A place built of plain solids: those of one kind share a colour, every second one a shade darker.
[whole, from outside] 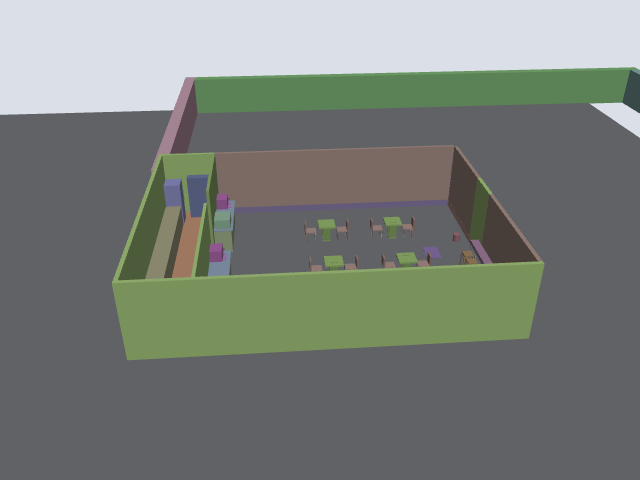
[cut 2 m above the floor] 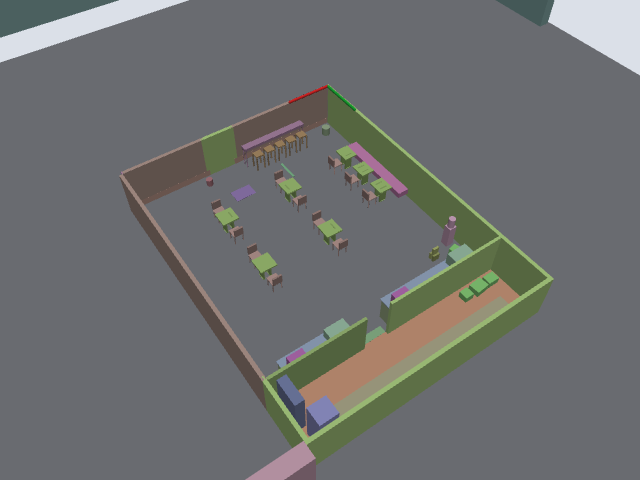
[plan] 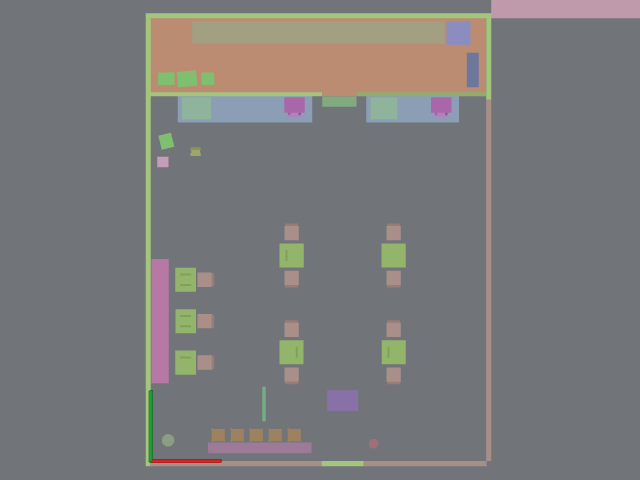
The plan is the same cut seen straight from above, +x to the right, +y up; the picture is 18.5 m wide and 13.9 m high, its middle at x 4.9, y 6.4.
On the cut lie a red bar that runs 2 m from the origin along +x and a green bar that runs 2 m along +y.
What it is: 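A corner cafe of the 2010s to 2020s; 9.7 x 12.8 m, ceiling 2.9 m, a street door 0.95 x 2.1 m in the glazed front; tables 0.75 m, chairs 0.45 m, bar tops 1.06 m, a counter 1.0 m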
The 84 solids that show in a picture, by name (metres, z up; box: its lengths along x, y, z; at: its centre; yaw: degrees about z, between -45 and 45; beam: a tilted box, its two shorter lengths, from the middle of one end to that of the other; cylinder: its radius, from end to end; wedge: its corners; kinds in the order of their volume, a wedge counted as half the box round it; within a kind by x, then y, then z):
{
 "street_hedge_1": {"box": [0.6, 16.6, 2.25], "at": [-14.7, -8.3, 1.07]},
 "street_hedge_2": {"box": [39.71, 0.6, 2.25], "at": [4.86, -16.3, 1.07]},
 "street_hedge_side_1": {"box": [0.6, 29.42, 2.25], "at": [24.41, -1.89, 1.07]},
 "street_hedge_back_1": {"box": [14.85, 0.6, 2.25], "at": [17.29, 13.12, 1.07]},
 "wall_1": {"box": [0.15, 13.12, 2.99], "at": [-0.07, 6.41, 1.45]},
 "wall_2": {"box": [4.96, 0.12, 2.99], "at": [2.48, 10.62, 1.45]},
 "wall_3": {"box": [10.01, 0.15, 2.99], "at": [4.86, 12.89, 1.45]},
 "wall_4": {"box": [1.5, 0.15, 2.99], "at": [5.55, -0.07, 1.45]},
 "wall_5": {"box": [3.75, 0.12, 2.99], "at": [7.83, 10.62, 1.45]},
 "wall_6": {"box": [0.15, 2.5, 2.99], "at": [9.79, 11.72, 1.45]},
 "window_wall_1": {"box": [4.96, 0.15, 2.99], "at": [2.48, -0.07, 1.45]},
 "window_wall_2": {"box": [3.56, 0.15, 2.99], "at": [7.93, -0.07, 1.45]},
 "window_wall_3": {"box": [0.15, 10.62, 2.99], "at": [9.79, 5.31, 1.45]},
 "zone_back_1": {"box": [9.71, 2.26, 0.22], "at": [4.86, 11.69, 0.06]},
 "counter_1": {"box": [3.86, 0.7, 1.05], "at": [2.73, 10.21, 0.47]},
 "counter_2": {"box": [2.65, 0.7, 1.05], "at": [7.58, 10.21, 0.47]},
 "back_worktop_1": {"box": [7.31, 0.65, 0.95], "at": [4.86, 12.41, 0.59]},
 "back_fridge_1": {"box": [0.7, 0.68, 1.9], "at": [8.91, 12.39, 1.07]},
 "shelf_1": {"box": [0.35, 1.0, 1.95], "at": [9.32, 11.32, 1.09]},
 "display_1": {"box": [0.85, 0.65, 0.49], "at": [1.32, 10.21, 1.28]},
 "display_2": {"box": [0.78, 0.63, 0.4], "at": [6.75, 10.21, 1.24]},
 "bench_upholstered_1": {"box": [0.5, 3.6, 0.25], "at": [0.27, 4.05, 0.33]},
 "meeting_table_1": {"box": [0.6, 0.7, 0.07], "at": [1.01, 2.85, 0.71]},
 "meeting_table_2": {"box": [0.32, 0.06, 0.8], "at": [1.01, 3.0, 0.35]},
 "meeting_table_3": {"box": [0.6, 0.7, 0.07], "at": [1.01, 4.05, 0.71]},
 "meeting_table_4": {"box": [0.32, 0.06, 0.8], "at": [1.01, 4.2, 0.35]},
 "meeting_table_5": {"box": [0.6, 0.7, 0.07], "at": [1.01, 5.25, 0.71]},
 "meeting_table_6": {"box": [0.32, 0.06, 0.8], "at": [1.01, 5.4, 0.35]},
 "meeting_table_7": {"box": [0.7, 0.7, 0.07], "at": [4.08, 3.15, 0.71]},
 "meeting_table_8": {"box": [0.7, 0.7, 0.07], "at": [4.08, 5.95, 0.71]},
 "meeting_table_9": {"box": [0.06, 0.32, 0.8], "at": [6.88, 3.15, 0.35]},
 "meeting_table_10": {"box": [0.06, 0.32, 0.8], "at": [6.88, 5.95, 0.35]},
 "meeting_table_11": {"box": [0.7, 0.7, 0.07], "at": [7.03, 3.15, 0.71]},
 "meeting_table_12": {"box": [0.7, 0.7, 0.07], "at": [7.03, 5.95, 0.71]},
 "coffee_machine_1": {"box": [0.6, 0.45, 0.45], "at": [4.16, 10.31, 1.26]},
 "coffee_machine_2": {"box": [0.6, 0.45, 0.45], "at": [8.41, 10.31, 1.26]},
 "box_cardboard_1": {"box": [0.38, 0.42, 0.31], "at": [0.45, 9.26, 0.11], "yaw": 13.8},
 "box_cardboard_2": {"box": [0.48, 0.37, 0.32], "at": [0.45, 11.07, 0.28], "yaw": 0.3},
 "box_cardboard_3": {"box": [0.56, 0.45, 0.33], "at": [1.05, 11.07, 0.28], "yaw": 5.4},
 "box_cardboard_4": {"box": [0.38, 0.37, 0.31], "at": [1.65, 11.07, 0.28], "yaw": 0.8},
 "counter_top_1": {"box": [3.9, 0.78, 0.04], "at": [2.73, 10.19, 1.02]},
 "counter_top_2": {"box": [2.69, 0.78, 0.04], "at": [7.58, 10.19, 1.02]},
 "side_chair_1": {"box": [0.42, 0.42, 0.04], "at": [1.56, 2.85, 0.43]},
 "side_chair_2": {"box": [0.42, 0.42, 0.04], "at": [1.56, 4.05, 0.43]},
 "side_chair_3": {"box": [0.42, 0.42, 0.04], "at": [1.56, 5.25, 0.43]},
 "side_chair_4": {"box": [0.08, 0.38, 0.38], "at": [1.8, 2.85, 0.65]},
 "side_chair_5": {"box": [0.08, 0.38, 0.38], "at": [1.8, 4.05, 0.65]},
 "side_chair_6": {"box": [0.08, 0.38, 0.38], "at": [1.8, 5.25, 0.65]},
 "side_chair_7": {"box": [0.38, 0.08, 0.38], "at": [4.08, 2.26, 0.65]},
 "side_chair_8": {"box": [0.42, 0.42, 0.04], "at": [4.08, 2.5, 0.43]},
 "side_chair_9": {"box": [0.42, 0.42, 0.04], "at": [4.08, 3.8, 0.43]},
 "side_chair_10": {"box": [0.38, 0.08, 0.38], "at": [4.08, 4.04, 0.65]},
 "side_chair_11": {"box": [0.38, 0.08, 0.38], "at": [4.08, 5.06, 0.65]},
 "side_chair_12": {"box": [0.42, 0.42, 0.04], "at": [4.08, 5.3, 0.43]},
 "side_chair_13": {"box": [0.42, 0.42, 0.04], "at": [4.08, 6.6, 0.43]},
 "side_chair_14": {"box": [0.38, 0.08, 0.38], "at": [4.08, 6.84, 0.65]},
 "side_chair_15": {"box": [0.38, 0.08, 0.38], "at": [7.03, 2.26, 0.65]},
 "side_chair_16": {"box": [0.42, 0.42, 0.04], "at": [7.03, 2.5, 0.43]},
 "side_chair_17": {"box": [0.42, 0.42, 0.04], "at": [7.03, 3.8, 0.43]},
 "side_chair_18": {"box": [0.38, 0.08, 0.38], "at": [7.03, 4.04, 0.65]},
 "side_chair_19": {"box": [0.38, 0.08, 0.38], "at": [7.03, 5.06, 0.65]},
 "side_chair_20": {"box": [0.42, 0.42, 0.04], "at": [7.03, 5.3, 0.43]},
 "side_chair_21": {"box": [0.42, 0.42, 0.04], "at": [7.03, 6.6, 0.43]},
 "side_chair_22": {"box": [0.38, 0.08, 0.38], "at": [7.03, 6.84, 0.65]},
 "stallriser_side_1": {"box": [0.05, 10.62, 0.35], "at": [9.73, 5.31, 0.12]},
 "stallriser_1": {"box": [4.96, 0.05, 0.35], "at": [2.48, -0.02, 0.12]},
 "stallriser_2": {"box": [3.56, 0.05, 0.35], "at": [7.93, -0.02, 0.12]},
 "water_cooler_1": {"box": [0.33, 0.31, 1.03], "at": [0.35, 8.66, 0.47]},
 "water_cooler_2": {"cylinder": 0.14, "from": [0.35, 8.66, 0.98], "to": [0.35, 8.66, 1.4]},
 "console_table_1": {"box": [3.0, 0.32, 0.13], "at": [3.15, 0.38, 0.99]},
 "back_step_1": {"box": [1.0, 0.3, 0.22], "at": [5.46, 10.41, 0.06]},
 "bar_stool_1": {"box": [0.38, 0.36, 0.06], "at": [1.96, 0.75, 0.73]},
 "bar_stool_2": {"box": [0.38, 0.36, 0.06], "at": [2.5, 0.75, 0.73]},
 "bar_stool_3": {"box": [0.38, 0.36, 0.06], "at": [3.06, 0.75, 0.73]},
 "bar_stool_4": {"box": [0.38, 0.36, 0.06], "at": [3.6, 0.75, 0.73]},
 "bar_stool_5": {"box": [0.38, 0.36, 0.06], "at": [4.16, 0.75, 0.73]},
 "plant_pot_1": {"cylinder": 0.18, "from": [0.5, 0.6, 0.0], "to": [0.5, 0.6, 0.38]},
 "door_mat_1": {"box": [0.9, 0.6, 0.07], "at": [5.55, 1.75, -0.02]},
 "bin_waste_1": {"cylinder": 0.14, "from": [6.46, 0.5, 0.0], "to": [6.46, 0.5, 0.31]},
 "wet_floor_sign_1": {"box": [0.26, 0.1, 0.31], "at": [1.3, 8.96, 0.47]},
 "wet_floor_sign_2": {"box": [0.3, 0.09, 0.36], "at": [1.3, 9.04, 0.13]},
 "cable_protector_1": {"box": [0.1, 1.0, 0.07], "at": [3.28, 1.65, -0.01]},
 "coffee_machine_drip_1": {"box": [0.4, 0.12, 0.03], "at": [4.16, 10.03, 1.05]},
 "coffee_machine_drip_2": {"box": [0.4, 0.12, 0.03], "at": [8.41, 10.03, 1.05]}
}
